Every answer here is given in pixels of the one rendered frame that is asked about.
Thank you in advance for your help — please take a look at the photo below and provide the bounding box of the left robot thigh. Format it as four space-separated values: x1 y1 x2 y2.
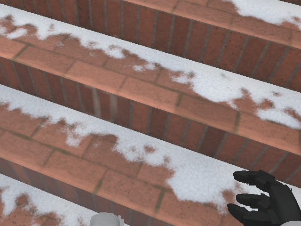
90 212 124 226

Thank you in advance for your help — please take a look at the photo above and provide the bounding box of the robot right hand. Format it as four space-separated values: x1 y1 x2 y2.
227 169 301 226

